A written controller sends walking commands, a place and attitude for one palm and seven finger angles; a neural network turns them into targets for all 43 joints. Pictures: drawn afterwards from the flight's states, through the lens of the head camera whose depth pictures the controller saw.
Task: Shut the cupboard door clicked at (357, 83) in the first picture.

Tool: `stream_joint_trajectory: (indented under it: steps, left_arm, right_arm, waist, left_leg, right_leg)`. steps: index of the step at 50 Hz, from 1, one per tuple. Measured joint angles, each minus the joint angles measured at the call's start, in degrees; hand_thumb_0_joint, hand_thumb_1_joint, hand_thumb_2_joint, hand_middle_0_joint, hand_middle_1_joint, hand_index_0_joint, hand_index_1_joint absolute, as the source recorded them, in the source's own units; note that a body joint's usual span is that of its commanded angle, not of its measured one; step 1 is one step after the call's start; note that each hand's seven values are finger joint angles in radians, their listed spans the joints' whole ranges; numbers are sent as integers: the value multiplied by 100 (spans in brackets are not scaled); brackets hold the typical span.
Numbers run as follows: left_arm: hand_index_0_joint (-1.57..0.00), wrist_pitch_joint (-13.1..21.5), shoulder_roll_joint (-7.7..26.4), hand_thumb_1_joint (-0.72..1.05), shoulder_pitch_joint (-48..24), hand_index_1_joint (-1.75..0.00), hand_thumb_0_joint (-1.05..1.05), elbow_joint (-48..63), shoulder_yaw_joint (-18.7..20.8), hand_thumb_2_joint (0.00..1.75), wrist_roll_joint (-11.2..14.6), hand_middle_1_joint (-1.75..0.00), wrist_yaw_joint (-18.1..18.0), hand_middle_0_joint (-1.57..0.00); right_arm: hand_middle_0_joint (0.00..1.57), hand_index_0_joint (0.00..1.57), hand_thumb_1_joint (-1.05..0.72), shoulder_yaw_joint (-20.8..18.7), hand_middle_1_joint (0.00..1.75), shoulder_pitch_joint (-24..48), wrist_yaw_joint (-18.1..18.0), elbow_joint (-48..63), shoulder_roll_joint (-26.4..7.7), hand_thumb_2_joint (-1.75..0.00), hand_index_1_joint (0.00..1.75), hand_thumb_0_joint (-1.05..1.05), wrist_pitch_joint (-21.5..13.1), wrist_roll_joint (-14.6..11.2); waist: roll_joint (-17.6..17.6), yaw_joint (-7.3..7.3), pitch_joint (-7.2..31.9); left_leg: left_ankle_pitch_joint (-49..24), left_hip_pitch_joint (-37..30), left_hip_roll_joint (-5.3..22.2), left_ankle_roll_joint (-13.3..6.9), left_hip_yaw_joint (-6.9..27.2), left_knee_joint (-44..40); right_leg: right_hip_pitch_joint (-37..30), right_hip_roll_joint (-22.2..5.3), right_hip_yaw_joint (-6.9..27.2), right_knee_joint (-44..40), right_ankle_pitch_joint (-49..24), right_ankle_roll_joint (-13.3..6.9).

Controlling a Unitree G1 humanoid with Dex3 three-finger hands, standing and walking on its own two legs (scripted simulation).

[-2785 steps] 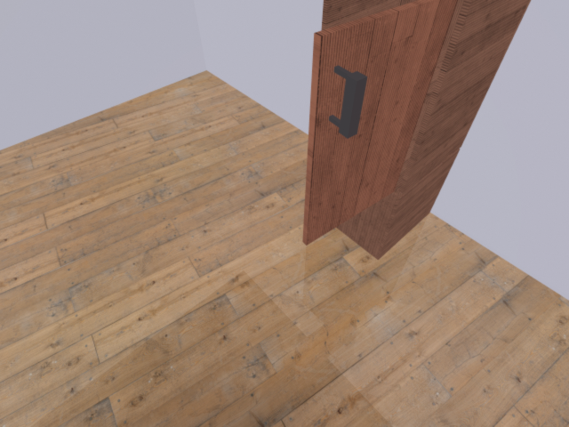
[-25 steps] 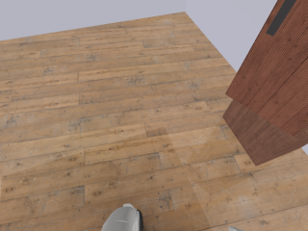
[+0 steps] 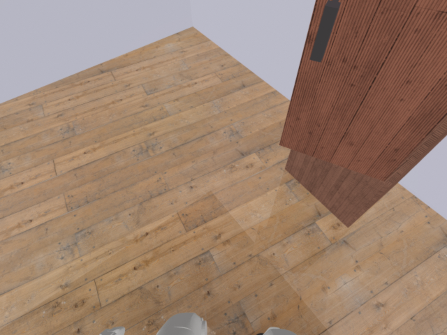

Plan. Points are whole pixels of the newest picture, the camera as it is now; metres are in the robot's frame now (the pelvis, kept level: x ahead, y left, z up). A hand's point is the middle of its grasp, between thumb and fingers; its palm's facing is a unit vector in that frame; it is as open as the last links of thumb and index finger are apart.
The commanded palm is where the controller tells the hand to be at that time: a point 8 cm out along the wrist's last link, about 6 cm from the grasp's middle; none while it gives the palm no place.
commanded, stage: turn to face it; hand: left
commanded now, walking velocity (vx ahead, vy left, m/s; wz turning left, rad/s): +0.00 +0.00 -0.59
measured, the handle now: (326, 28) +0.72 -0.18 +0.14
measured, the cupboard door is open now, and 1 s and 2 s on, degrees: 27 27 27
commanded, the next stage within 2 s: take the last steps up to it in 0.50 s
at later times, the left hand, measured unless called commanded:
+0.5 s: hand (127, 281) +0.22 +0.23 -0.15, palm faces -0.27 -0.94 -0.23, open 7.4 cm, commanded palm none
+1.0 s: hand (140, 277) +0.23 +0.21 -0.17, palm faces -0.40 -0.91 -0.12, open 7.4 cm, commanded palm none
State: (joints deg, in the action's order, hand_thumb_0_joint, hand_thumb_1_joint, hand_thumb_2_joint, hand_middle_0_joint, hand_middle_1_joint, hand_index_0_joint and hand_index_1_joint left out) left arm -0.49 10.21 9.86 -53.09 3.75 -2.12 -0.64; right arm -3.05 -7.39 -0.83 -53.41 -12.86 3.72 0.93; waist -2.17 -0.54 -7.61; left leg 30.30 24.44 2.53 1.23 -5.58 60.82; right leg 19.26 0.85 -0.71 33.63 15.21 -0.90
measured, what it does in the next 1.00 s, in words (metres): walks ahead, turning right: left foot, then right foot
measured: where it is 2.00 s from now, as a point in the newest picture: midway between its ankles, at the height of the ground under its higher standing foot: (254, 293)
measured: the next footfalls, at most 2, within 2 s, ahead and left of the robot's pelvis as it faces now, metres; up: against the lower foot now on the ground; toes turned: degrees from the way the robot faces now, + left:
left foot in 0.18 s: +0.08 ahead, +0.15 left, +0.00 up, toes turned -4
right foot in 0.56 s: +0.03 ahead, -0.07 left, +0.00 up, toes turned -18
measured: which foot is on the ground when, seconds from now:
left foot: up 0.00-0.16, down 0.18-0.56, up 0.58-0.82, down 0.84-1.00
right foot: down 0.00-0.18, up 0.20-0.54, down 0.56-0.84, up 0.86-1.00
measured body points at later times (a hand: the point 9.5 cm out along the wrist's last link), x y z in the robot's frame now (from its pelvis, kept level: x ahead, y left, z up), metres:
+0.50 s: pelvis +0.04 +0.06 +0.01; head +0.10 +0.05 +0.46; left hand +0.23 +0.28 -0.13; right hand +0.01 -0.19 -0.13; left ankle +0.04 +0.16 -0.73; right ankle -0.01 -0.07 -0.70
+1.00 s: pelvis +0.12 +0.06 +0.01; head +0.16 +0.08 +0.46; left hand +0.26 +0.26 -0.16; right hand +0.00 -0.16 -0.12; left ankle +0.11 +0.16 -0.73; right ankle +0.03 -0.07 -0.64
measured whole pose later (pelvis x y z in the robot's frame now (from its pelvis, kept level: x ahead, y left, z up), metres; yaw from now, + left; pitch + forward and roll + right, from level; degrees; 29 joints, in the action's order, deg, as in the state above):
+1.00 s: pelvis +0.12 +0.06 +0.01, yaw -22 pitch +0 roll -3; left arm -3.2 12.5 12.6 -57.6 4.1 -2.6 2.8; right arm -0.9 -21.9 -1.8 -56.0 -9.7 -1.6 2.5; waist 2.5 2.3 -2.4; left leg 19.2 10.1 4.2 -1.3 -8.1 28.9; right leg 28.2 0.2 0.8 64.9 18.2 -0.2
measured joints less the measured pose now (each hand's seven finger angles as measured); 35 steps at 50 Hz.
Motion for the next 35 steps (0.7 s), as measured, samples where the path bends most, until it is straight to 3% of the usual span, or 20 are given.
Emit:
stream_joint_trajectory:
  steps: [4, 8, 10, 12, 15, 18, 21, 25, 28, 31, 35]
  left_arm:
    - [-20, -120, 57, 91, 56, -30, 0, -49, 6, 90, -7, -30, -22, -20]
    - [-20, -221, 140, 91, 77, -30, 0, -67, 34, 90, 27, -30, 35, -20]
    - [-20, -306, 227, 91, 13, -30, 0, -85, 61, 90, 76, -30, 62, -20]
    - [-20, -376, 325, 91, -66, -30, 1, -78, 82, 90, 68, -30, 90, -20]
    - [-20, -403, 427, 91, -204, -30, 1, -37, 125, 90, 61, -30, 164, -20]
    - [-20, -382, 488, 91, -345, -30, 1, 48, 124, 90, 73, -30, 210, -20]
    - [-20, -367, 498, 91, -458, -30, 1, 95, 100, 90, 75, -30, 216, -20]
    - [-19, -324, 415, 91, -563, -30, 0, 106, 25, 90, 76, -30, 200, -19]
    - [-20, -199, 353, 91, -514, -30, 0, 134, -60, 90, 64, -30, 182, -20]
    - [-20, -68, 153, 91, -424, -30, 0, 51, -144, 90, 53, -30, 92, -20]
    - [-20, -94, 5, 91, -226, -30, 0, -46, -183, 90, 43, -30, 25, -20]
  right_arm:
    - [20, 19, -91, 36, 30, -35, -11, 142, 19, -90, 29, 1, -37, -20]
    - [20, 19, -91, 82, 30, -112, -36, 270, 18, -90, 29, 1, -154, -41]
    - [20, 19, -91, 108, 30, -190, -60, 276, 63, -90, 29, 1, -252, 6]
    - [20, 20, -91, 178, 30, -286, -70, 280, 135, -90, 29, 1, -260, 64]
    - [20, 20, -90, 243, 30, -474, -87, 281, 206, -90, 29, 1, -233, 103]
    - [20, 20, -90, 260, 30, -603, -95, 232, 229, -90, 30, 1, -218, 109]
    - [20, 20, -90, 232, 30, -693, -91, 154, 222, -90, 30, 1, -228, 105]
    - [21, 20, -90, 167, 30, -779, -69, 36, 145, -90, 30, 1, -220, 103]
    - [21, 20, -90, 114, 30, -898, -30, -62, 77, -90, 30, 1, -189, 40]
    - [20, 20, -90, 45, 30, -772, -40, -203, -64, -90, 30, 1, -32, -10]
    - [20, 20, -91, 41, 30, -676, -16, -224, -43, -90, 29, 1, 15, 17]
  waist:
    - [217, 14, 27]
    - [331, 40, 92]
    - [432, 42, 103]
    - [483, 20, 78]
    - [407, 53, 87]
    - [312, 78, 82]
    - [236, 120, 93]
    - [85, 220, 107]
    - [39, 248, 214]
    - [-195, 284, 219]
    - [-120, 321, 238]
  left_leg:
    - [-202, 32, -13, 95, 336, -510]
    - [-995, -500, 19, 105, 493, -2315]
    - [-1240, -603, 0, -58, 387, -2496]
    - [-1130, -721, 43, -186, 223, -2473]
    - [-1208, -953, 148, -249, 95, -2812]
    - [-1344, -1116, 210, -272, -37, -3131]
    - [-1374, -1203, 236, -275, -208, -3277]
    - [-1247, -1219, 274, -247, -417, -3164]
    - [-970, -1109, 284, -168, -560, -2738]
    - [-120, -627, 202, -30, -88, -1401]
    - [-199, -132, 70, 75, 201, -283]
  right_leg:
    - [-159, 5, 283, -347, -148, 94]
    - [-99, 30, 550, -151, -9, 292]
    - [87, 31, 652, 404, 573, 288]
    - [355, 83, 567, 1380, 1260, 303]
    - [638, 94, 271, 2432, 1370, 381]
    - [654, 18, 76, 2525, 1211, 420]
    - [482, -60, -15, 2050, 1062, 413]
    - [1, -84, -116, 926, 866, 305]
    - [-611, -92, -138, -386, 16, 129]
    - [-625, 27, -60, -328, 302, 22]
    - [-851, 5, 38, -602, 182, 56]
